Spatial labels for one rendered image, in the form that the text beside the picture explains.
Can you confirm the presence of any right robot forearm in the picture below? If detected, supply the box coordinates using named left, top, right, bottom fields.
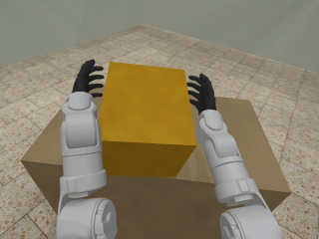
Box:
left=195, top=110, right=283, bottom=239

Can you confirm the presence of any pedestal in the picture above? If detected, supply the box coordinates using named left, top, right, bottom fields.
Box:
left=20, top=83, right=292, bottom=239

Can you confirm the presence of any left robot forearm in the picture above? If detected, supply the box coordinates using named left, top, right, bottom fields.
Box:
left=56, top=92, right=108, bottom=236

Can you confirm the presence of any robot left hand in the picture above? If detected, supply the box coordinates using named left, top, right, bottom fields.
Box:
left=72, top=59, right=104, bottom=98

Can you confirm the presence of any right robot upper arm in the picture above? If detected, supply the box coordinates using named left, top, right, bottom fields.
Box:
left=219, top=204, right=282, bottom=239

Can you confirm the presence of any robot right hand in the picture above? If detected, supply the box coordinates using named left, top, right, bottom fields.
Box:
left=186, top=74, right=216, bottom=115

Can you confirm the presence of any carton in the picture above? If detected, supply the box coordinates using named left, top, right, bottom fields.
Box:
left=98, top=62, right=197, bottom=177

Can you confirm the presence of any left robot upper arm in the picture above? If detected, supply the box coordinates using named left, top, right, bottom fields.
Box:
left=48, top=197, right=118, bottom=239

